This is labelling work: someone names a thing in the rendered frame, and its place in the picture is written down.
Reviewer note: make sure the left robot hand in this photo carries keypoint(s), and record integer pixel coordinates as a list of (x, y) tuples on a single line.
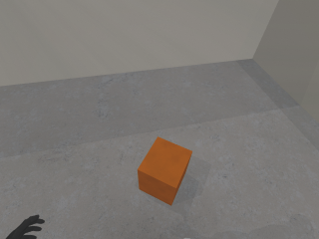
[(25, 227)]

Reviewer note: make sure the carton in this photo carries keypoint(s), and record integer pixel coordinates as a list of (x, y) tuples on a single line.
[(163, 169)]

